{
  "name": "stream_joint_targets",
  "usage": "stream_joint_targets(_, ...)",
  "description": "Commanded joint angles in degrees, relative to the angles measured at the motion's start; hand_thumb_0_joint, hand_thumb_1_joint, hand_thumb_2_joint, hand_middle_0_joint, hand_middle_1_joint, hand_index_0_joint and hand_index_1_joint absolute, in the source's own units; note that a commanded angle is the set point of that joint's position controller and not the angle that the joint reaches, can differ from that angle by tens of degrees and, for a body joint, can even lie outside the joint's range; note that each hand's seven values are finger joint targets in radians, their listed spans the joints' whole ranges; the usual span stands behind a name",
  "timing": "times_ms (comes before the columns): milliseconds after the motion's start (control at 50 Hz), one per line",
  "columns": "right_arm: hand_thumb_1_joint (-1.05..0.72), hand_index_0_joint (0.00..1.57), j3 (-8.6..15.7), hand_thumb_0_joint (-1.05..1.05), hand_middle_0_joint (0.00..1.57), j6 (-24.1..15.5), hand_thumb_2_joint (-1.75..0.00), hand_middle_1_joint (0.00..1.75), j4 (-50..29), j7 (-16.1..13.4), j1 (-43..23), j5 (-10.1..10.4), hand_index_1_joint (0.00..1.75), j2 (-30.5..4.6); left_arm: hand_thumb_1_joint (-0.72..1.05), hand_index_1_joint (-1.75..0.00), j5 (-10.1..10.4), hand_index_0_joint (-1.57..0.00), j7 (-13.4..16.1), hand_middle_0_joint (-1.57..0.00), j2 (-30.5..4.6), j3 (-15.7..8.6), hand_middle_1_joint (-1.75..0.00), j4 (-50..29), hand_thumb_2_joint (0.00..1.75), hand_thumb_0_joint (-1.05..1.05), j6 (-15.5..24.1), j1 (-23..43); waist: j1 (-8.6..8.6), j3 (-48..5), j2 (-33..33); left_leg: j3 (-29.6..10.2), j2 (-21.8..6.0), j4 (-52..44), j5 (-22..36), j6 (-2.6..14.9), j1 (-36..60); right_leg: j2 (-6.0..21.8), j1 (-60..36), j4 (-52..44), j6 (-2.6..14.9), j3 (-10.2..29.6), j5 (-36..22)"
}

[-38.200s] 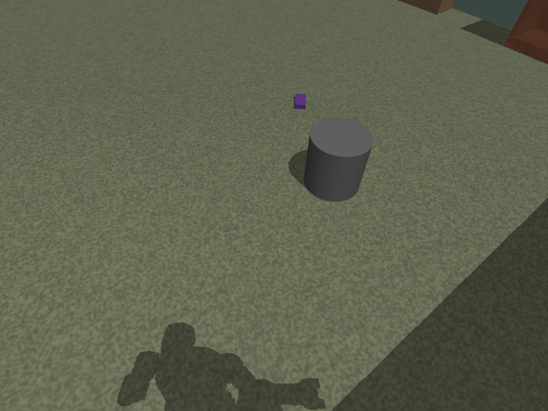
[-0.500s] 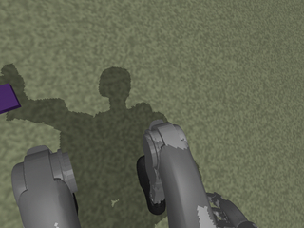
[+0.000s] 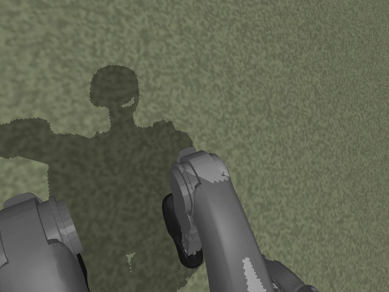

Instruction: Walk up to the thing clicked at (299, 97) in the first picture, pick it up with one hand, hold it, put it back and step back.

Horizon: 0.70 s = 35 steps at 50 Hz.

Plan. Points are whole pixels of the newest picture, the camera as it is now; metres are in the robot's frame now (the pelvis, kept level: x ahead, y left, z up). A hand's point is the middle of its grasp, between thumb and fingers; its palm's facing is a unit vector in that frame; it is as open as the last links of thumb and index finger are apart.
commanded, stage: rest palm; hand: left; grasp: from above
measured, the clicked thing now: out of the picture +0.43 +0.34 -0.28
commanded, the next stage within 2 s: close in 0.80 s
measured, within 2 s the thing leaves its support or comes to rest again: neither
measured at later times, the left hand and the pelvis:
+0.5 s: hand out of the picture +0.41 +0.33 -0.25, palm faces -0.42 -0.17 -0.89, open 14.4 cm; pelvis -0.01 +0.00 +0.00, yaw -1 degrees
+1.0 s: hand out of the picture +0.41 +0.34 -0.26, palm faces -0.45 -0.21 -0.87, open 14.4 cm; pelvis -0.01 +0.00 +0.00, yaw -2 degrees
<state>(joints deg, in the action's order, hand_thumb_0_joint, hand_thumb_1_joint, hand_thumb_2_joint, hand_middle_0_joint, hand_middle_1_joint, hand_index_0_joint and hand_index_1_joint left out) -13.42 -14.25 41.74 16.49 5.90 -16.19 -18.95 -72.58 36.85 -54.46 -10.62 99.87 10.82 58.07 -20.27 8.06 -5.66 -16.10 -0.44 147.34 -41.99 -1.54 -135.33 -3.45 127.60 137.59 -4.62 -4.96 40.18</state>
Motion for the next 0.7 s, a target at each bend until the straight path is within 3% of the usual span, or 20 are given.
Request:
stream_joint_targets(0, -0.89, 0.20, 5.52, 0.00, 0.20, -0.71, -0.90, 0.30, 1.26, 0.27, 10.94, 0.02, 0.30, -19.44, -0.59, -0.97, 1.22, -0.04, 2.48, -0.07, -14.67, -1.03, -0.94, -3.69, 1.02, 0.00, 0.35, 12.65, -2.40, -37.07, 26.85, 7.69, -1.71, -14.62, 16.38, 1.51, 30.56, -1.26, -18.34, -10.08, 4.96, -10.37, -18.76)
stream_joint_targets(60, -0.89, 0.20, 5.29, 0.00, 0.20, -0.55, -0.90, 0.30, 1.48, 0.22, 10.88, -0.19, 0.30, -19.16, -0.58, -0.98, 1.09, -0.04, 2.73, -0.07, -14.81, -1.25, -0.95, -3.07, 1.01, 0.00, 1.03, 13.10, -2.35, -36.41, 27.02, 7.70, -1.69, -15.03, 14.97, 1.68, 29.27, -1.35, -18.71, -10.89, 5.04, -10.27, -17.62)
stream_joint_targets(80, -0.90, 0.20, 5.11, 0.00, 0.20, -0.79, -0.90, 0.30, 1.32, 0.19, 10.23, -0.11, 0.30, -19.17, -0.60, -0.99, 0.72, -0.04, 2.48, -0.08, -14.49, -0.13, -0.95, -2.72, 1.03, 0.00, 1.24, 14.47, -2.99, -34.99, 26.45, 7.81, -1.61, -14.43, 13.10, 1.88, 28.10, -1.21, -17.68, -10.89, 4.90, -10.22, -16.26)
stream_joint_targets(100, -0.90, 0.20, 4.80, 0.00, 0.20, -1.17, -0.90, 0.30, 0.48, 0.34, 9.15, 0.03, 0.30, -18.88, -0.60, -0.99, 1.11, -0.04, 2.04, -0.07, -11.78, 2.08, -0.96, -3.39, 1.02, 0.00, 1.63, 16.25, -3.67, -34.17, 26.38, 7.44, -1.52, -15.10, 12.52, 1.60, 28.23, -1.09, -16.74, -10.74, 4.99, -10.48, -15.43)
stream_joint_targets(140, -0.89, 0.20, 4.98, 0.00, 0.20, -1.15, -0.90, 0.30, 1.37, 0.32, 9.99, -0.30, 0.30, -19.77, -0.58, -1.00, 0.58, -0.05, 2.05, -0.07, -14.38, 0.62, -0.97, -2.37, 1.01, 0.00, 1.92, 14.85, -3.69, -33.92, 27.07, 7.28, -1.67, -14.94, 11.84, 1.64, 29.15, -1.31, -16.51, -10.57, 5.00, -10.84, -14.77)
stream_joint_targets(160, -0.89, 0.20, 5.13, 0.00, 0.20, -1.57, -0.90, 0.30, 0.36, 0.26, 8.81, 0.06, 0.30, -19.83, -0.58, -0.99, 0.85, -0.04, 1.77, -0.07, -12.14, 2.68, -0.96, -3.29, 1.01, 0.00, 2.33, 15.97, -3.78, -33.86, 26.45, 7.14, -1.65, -14.73, 11.49, 1.54, 29.41, -1.20, -16.09, -10.59, 4.89, -10.86, -14.59)
stream_joint_targets(200, -0.89, 0.20, 4.17, 0.00, 0.20, -1.50, -0.90, 0.30, 1.27, 0.32, 9.63, -0.36, 0.30, -19.64, -0.58, -0.99, 0.05, -0.05, 2.52, -0.08, -14.67, 1.07, -0.96, -2.75, 1.02, 0.00, 2.96, 15.37, -3.83, -33.75, 27.00, 6.66, -1.75, -15.21, 11.78, 1.43, 30.07, -1.17, -16.86, -10.60, 4.81, -11.24, -14.71)
stream_joint_targets(280, -0.89, 0.20, 4.54, 0.00, 0.20, -1.61, -0.90, 0.30, 0.74, 0.22, 7.30, -0.41, 0.30, -20.50, -0.57, -1.01, -0.66, -0.04, 3.09, -0.07, -13.57, 2.99, -0.98, -2.30, 1.01, 0.00, 3.51, 15.21, -3.62, -32.46, 27.30, 6.14, -1.91, -16.18, 10.00, 1.02, 30.43, -1.30, -15.44, -10.46, 4.91, -11.54, -13.19)
stream_joint_targets(340, -0.89, 0.20, 3.16, 0.00, 0.20, -1.97, -0.90, 0.30, 0.70, 0.67, 7.07, -0.70, 0.30, -19.73, -0.58, -1.01, -1.30, -0.04, 4.23, -0.07, -14.28, 2.90, -0.98, -1.41, 1.02, 0.00, 3.21, 14.51, -3.45, -33.22, 28.50, 5.86, -2.17, -15.53, 12.87, 0.68, 32.07, -1.37, -16.69, -9.68, 4.78, -11.53, -16.15)
stream_joint_targets(360, -0.89, 0.20, 3.88, 0.00, 0.20, -2.14, -0.90, 0.30, 0.60, 0.94, 7.53, -0.88, 0.30, -20.94, -0.58, -1.01, -1.51, -0.04, 4.73, -0.07, -13.96, 3.02, -0.98, -3.17, 1.01, 0.00, 3.29, 15.24, -3.53, -34.14, 29.43, 5.87, -2.06, -15.37, 14.22, 0.60, 32.93, -1.37, -16.60, -9.07, 4.75, -11.69, -17.01)
stream_joint_targets(380, -0.89, 0.20, 3.10, 0.00, 0.20, -2.31, -0.90, 0.30, 0.59, 1.09, 6.44, -0.63, 0.30, -19.91, -0.57, -1.01, -1.51, -0.04, 5.21, -0.07, -14.24, 2.89, -0.99, -1.75, 1.01, 0.00, 2.85, 14.27, -3.19, -32.99, 28.99, 5.90, -2.22, -15.12, 13.97, 0.56, 32.29, -1.41, -16.93, -9.28, 4.83, -11.58, -17.06)
stream_joint_targets(460, -0.90, 0.20, 4.09, 0.00, 0.20, -2.91, -0.90, 0.30, 1.06, 1.39, 6.74, -0.61, 0.30, -21.46, -0.59, -1.01, -1.58, -0.03, 6.83, -0.07, -14.56, 3.21, -0.97, -2.16, 1.02, 0.00, 1.50, 14.15, -3.80, -31.82, 27.78, 5.85, -2.27, -15.19, 12.47, 0.80, 30.98, -1.64, -16.87, -10.51, 4.64, -11.32, -16.14)
stream_joint_targets(540, -0.90, 0.20, 3.82, 0.00, 0.20, -4.06, -0.90, 0.30, 0.25, 2.26, 6.41, -0.59, 0.30, -21.75, -0.59, -1.01, -0.54, -0.03, 7.61, -0.07, -15.31, 2.05, -0.98, -0.91, 1.02, 0.00, -0.26, 13.45, -3.71, -31.66, 28.58, 5.22, -2.59, -15.69, 12.85, 0.54, 31.67, -1.48, -16.88, -9.95, 4.71, -11.45, -16.56)
stream_joint_targets(580, -0.90, 0.20, 3.61, 0.00, 0.20, -4.60, -0.90, 0.30, -0.33, 2.57, 6.51, -0.46, 0.30, -22.02, -0.61, -1.01, 0.29, -0.03, 7.34, -0.07, -15.01, 2.40, -0.97, -1.26, 1.03, 0.00, -0.96, 14.24, -4.47, -31.42, 28.74, 5.55, -2.49, -15.08, 12.96, 0.77, 30.87, -1.45, -17.37, -10.22, 4.60, -11.10, -16.87)
stream_joint_targets(600, -0.90, 0.20, 3.42, 0.00, 0.20, -4.59, -0.90, 0.30, 0.48, 2.52, 6.97, -0.41, 0.30, -22.10, -0.61, -1.01, 0.62, -0.03, 7.48, -0.07, -16.89, 1.00, -0.97, -0.83, 1.03, 0.00, -1.23, 13.97, -4.26, -31.55, 27.80, 5.15, -2.69, -15.30, 12.78, 0.77, 30.45, -1.35, -17.95, -10.44, 4.50, -11.27, -16.59)
stream_joint_targets(640, -0.90, 0.20, 3.54, 0.00, 0.20, -5.18, -0.90, 0.30, -0.27, 2.65, 6.95, -0.13, 0.30, -22.48, -0.61, -1.01, 1.54, -0.03, 6.50, -0.07, -16.08, 1.68, -0.96, -0.96, 1.03, 0.00, -1.54, 14.86, -4.68, -31.07, 28.26, 5.43, -2.53, -15.25, 12.14, 0.82, 30.29, -1.26, -17.40, -10.42, 4.53, -10.97, -15.96)
stream_joint_targets(680, -0.90, 0.20, 3.17, 0.00, 0.20, -5.26, -0.90, 0.30, 0.09, 2.45, 7.07, -0.01, 0.30, -22.23, -0.61, -1.01, 1.87, -0.03, 5.88, -0.08, -18.38, 0.15, -0.96, -0.52, 1.05, 0.00, -1.72, 14.64, -4.35, -31.25, 28.22, 5.16, -2.71, -15.14, 11.82, 0.81, 30.39, -1.23, -17.61, -10.39, 4.50, -11.09, -15.70)
